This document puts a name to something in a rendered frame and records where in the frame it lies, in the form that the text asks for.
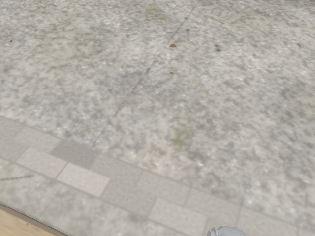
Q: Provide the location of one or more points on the robot right thigh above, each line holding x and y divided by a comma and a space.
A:
226, 231

